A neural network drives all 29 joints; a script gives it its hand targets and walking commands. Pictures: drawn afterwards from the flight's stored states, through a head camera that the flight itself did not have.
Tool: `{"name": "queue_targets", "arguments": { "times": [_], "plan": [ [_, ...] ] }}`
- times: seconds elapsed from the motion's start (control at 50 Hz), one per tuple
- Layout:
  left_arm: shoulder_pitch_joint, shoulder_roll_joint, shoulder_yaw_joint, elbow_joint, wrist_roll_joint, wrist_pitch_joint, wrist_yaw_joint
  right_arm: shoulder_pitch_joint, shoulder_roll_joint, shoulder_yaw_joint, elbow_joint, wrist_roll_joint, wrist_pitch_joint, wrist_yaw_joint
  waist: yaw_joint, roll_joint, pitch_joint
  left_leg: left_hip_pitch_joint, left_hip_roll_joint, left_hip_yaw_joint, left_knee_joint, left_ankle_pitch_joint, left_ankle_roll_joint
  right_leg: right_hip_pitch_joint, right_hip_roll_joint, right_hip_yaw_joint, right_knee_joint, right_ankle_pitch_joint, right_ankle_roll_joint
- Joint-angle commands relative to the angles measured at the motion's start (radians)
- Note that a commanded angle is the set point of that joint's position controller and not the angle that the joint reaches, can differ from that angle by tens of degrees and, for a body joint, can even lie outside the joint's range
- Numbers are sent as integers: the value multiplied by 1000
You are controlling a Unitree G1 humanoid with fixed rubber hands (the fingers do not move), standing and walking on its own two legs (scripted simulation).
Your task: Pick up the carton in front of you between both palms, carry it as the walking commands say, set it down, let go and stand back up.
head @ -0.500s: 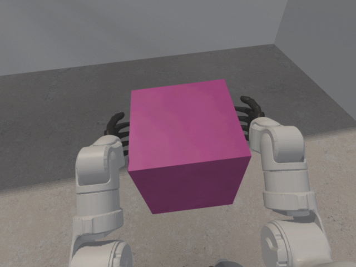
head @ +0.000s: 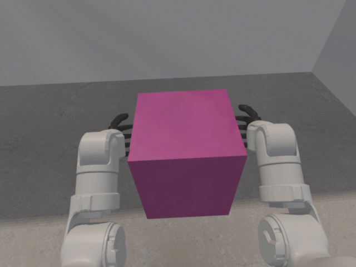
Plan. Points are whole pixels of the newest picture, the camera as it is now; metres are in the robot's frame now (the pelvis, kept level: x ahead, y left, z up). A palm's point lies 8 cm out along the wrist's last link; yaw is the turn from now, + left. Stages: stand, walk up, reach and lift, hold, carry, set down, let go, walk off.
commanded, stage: carry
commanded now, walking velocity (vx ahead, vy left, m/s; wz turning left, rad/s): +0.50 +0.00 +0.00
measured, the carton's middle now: (185, 156) +0.37 +0.01 +0.05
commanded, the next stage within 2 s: none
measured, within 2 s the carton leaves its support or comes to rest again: neither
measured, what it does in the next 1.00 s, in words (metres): walks ahead: right foot, then left foot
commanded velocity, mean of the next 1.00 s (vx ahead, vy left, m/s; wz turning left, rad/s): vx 0.24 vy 0.00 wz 0.00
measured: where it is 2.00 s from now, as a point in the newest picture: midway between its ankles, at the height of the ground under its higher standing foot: (190, 233)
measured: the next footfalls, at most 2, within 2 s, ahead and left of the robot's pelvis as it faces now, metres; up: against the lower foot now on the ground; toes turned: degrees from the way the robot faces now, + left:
right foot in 0.38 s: +0.36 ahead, -0.11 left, +0.00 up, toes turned -6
left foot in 0.84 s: +0.57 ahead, +0.05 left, +0.00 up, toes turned -20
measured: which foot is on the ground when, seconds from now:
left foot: down 0.00-0.38, up 0.40-0.82, down 0.84-1.00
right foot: up 0.00-0.36, down 0.38-0.86, up 0.88-0.94, down 0.96-1.00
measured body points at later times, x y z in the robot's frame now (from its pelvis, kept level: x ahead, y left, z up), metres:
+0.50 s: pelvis +0.26 -0.04 +0.01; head +0.29 -0.05 +0.46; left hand +0.62 +0.10 +0.10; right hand +0.63 -0.20 +0.11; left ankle +0.16 +0.07 -0.64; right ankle +0.32 -0.11 -0.73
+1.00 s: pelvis +0.45 -0.02 +0.01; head +0.47 -0.02 +0.45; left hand +0.81 +0.12 +0.09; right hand +0.81 -0.19 +0.10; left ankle +0.54 +0.05 -0.73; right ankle +0.39 -0.12 -0.73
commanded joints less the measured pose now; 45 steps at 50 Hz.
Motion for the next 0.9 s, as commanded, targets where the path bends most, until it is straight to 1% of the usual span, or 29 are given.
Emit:
{"name": "queue_targets", "arguments": {
  "times": [0.0,0.04,0.08,0.1,0.14,0.2,0.26,0.28,0.3,0.32,0.34,0.36,0.38,0.4,0.42,0.44,0.46,0.48,0.52,0.58,0.64,0.7,0.76,0.78,0.8,0.82,0.84,0.86,0.88],
  "plan": [
    [-759,-1204,-596,-148,-414,-36,-223,-629,1079,559,-132,441,6,223,-96,130,-421,749,355,-518,-103,376,199,-513,-30,35,205,-37,-3],
    [-730,-1227,-602,-210,-409,-54,-207,-760,1122,624,-287,512,-13,226,-70,102,-400,629,326,-452,-156,283,169,-449,-62,30,108,33,4],
    [-717,-1198,-613,-278,-382,-66,-186,-763,1142,663,-325,552,-17,228,-74,130,-409,611,301,-394,-189,265,167,-424,-61,11,36,83,13],
    [-702,-1175,-624,-311,-369,-70,-176,-740,1141,680,-330,562,-17,230,-79,143,-409,624,296,-366,-197,295,170,-432,-61,3,-10,103,15],
    [-663,-1130,-640,-357,-342,-76,-161,-683,1134,706,-332,572,-17,235,-99,137,-398,651,274,-302,-198,408,166,-428,-61,-15,-146,176,15],
    [-621,-1076,-660,-394,-308,-79,-157,-626,1122,735,-333,576,-17,243,-115,145,-381,664,237,-220,-185,573,124,-352,-32,-62,-329,313,3],
    [-595,-1028,-658,-390,-289,-68,-161,-605,1094,751,-321,572,-11,247,-111,159,-344,644,206,-147,-162,650,83,-245,3,-112,-488,395,-18],
    [-577,-1014,-654,-371,-285,-61,-165,-587,1081,753,-303,562,-6,247,-105,158,-337,622,198,-120,-142,677,63,-174,18,-128,-553,418,-29],
    [-567,-1002,-651,-354,-283,-54,-169,-577,1071,752,-288,556,-3,247,-97,164,-346,603,191,-93,-97,743,45,-81,40,-154,-611,434,-41],
    [-547,-997,-648,-325,-281,-47,-174,-563,1061,749,-264,547,1,247,-70,164,-373,566,171,-44,-7,763,15,66,59,-186,-694,485,-51],
    [-533,-999,-646,-303,-280,-42,-181,-548,1050,741,-242,539,4,247,-34,135,-424,451,153,-6,129,664,-11,288,34,-168,-730,512,-63],
    [-502,-993,-630,-273,-277,-37,-189,-552,1039,733,-217,533,8,250,-3,27,-488,227,140,-1,305,299,-41,536,-131,24,-683,537,-86],
    [-523,-958,-606,-233,-262,-37,-195,-575,1076,732,-215,534,16,252,-13,-208,-548,-107,1,-5,540,-286,-78,799,-421,459,-670,624,-238],
    [-502,-990,-604,-205,-273,-37,-201,-585,1062,717,-194,525,20,252,15,-201,-527,-273,-32,-74,689,-352,-77,838,-404,540,-718,572,-280],
    [-519,-1020,-610,-215,-293,-39,-208,-591,1074,708,-183,522,18,250,12,-168,-478,-325,9,-100,715,-313,-62,780,-362,470,-728,565,-248],
    [-572,-1057,-624,-254,-316,-45,-215,-616,1097,699,-196,524,11,246,1,-85,-431,-310,38,-108,665,-251,-60,690,-332,394,-748,568,-211],
    [-634,-1084,-638,-306,-344,-51,-219,-641,1120,700,-216,526,5,242,-7,-39,-394,-281,65,-107,605,-196,-63,609,-315,332,-780,571,-180],
    [-671,-1110,-649,-327,-367,-52,-222,-653,1141,700,-220,522,1,234,-11,-34,-386,-247,76,-106,556,-159,-70,564,-299,279,-801,549,-158],
    [-705,-1127,-666,-370,-405,-54,-231,-625,1142,701,-236,499,-5,215,-14,-70,-387,-200,58,-64,488,-132,-83,534,-277,191,-800,727,-149],
    [-719,-1099,-682,-423,-439,-45,-242,-581,1119,701,-261,467,-6,182,-11,-103,-399,-226,33,-19,399,-80,-92,589,-250,89,-766,1032,-133],
    [-666,-1061,-671,-393,-428,-23,-246,-530,1080,702,-255,441,12,163,-10,-127,-389,-202,14,6,284,15,-89,601,-220,18,-732,1186,-107],
    [-622,-1044,-651,-332,-397,-10,-254,-517,1072,703,-227,438,29,173,-6,-127,-359,-149,-13,35,132,112,-79,602,-189,-38,-692,1230,-93],
    [-595,-1053,-627,-267,-366,-10,-261,-541,1088,700,-189,456,37,203,-7,-129,-316,-20,-27,41,-54,205,-65,555,-171,-74,-641,1128,-77],
    [-593,-1059,-620,-248,-360,-13,-262,-549,1095,695,-178,464,37,214,-17,-118,-308,63,-27,54,-142,268,-61,517,-160,-93,-591,1067,-63],
    [-596,-1066,-615,-232,-358,-16,-261,-545,1101,682,-157,464,37,224,-29,-81,-306,189,-20,75,-276,404,-65,458,-142,-123,-523,1003,-35],
    [-604,-1067,-611,-226,-353,-20,-259,-552,1102,671,-144,466,36,234,-25,-55,-330,356,42,31,-302,580,-63,369,-126,-117,-473,845,-3],
    [-609,-1065,-605,-203,-351,-19,-258,-543,1095,655,-108,460,35,240,-27,49,-384,577,219,-125,-142,1098,-10,191,-92,-114,-397,487,28],
    [-615,-1077,-604,-184,-343,-18,-254,-524,1093,620,-64,453,28,246,-41,191,-444,748,366,-271,-74,1299,134,25,-26,-58,-327,-6,70],
    [-602,-1093,-599,-170,-343,-19,-254,-498,1104,617,-59,460,22,251,-42,203,-483,754,381,-307,-111,1133,169,0,-31,-14,-368,-158,43]
  ]
}}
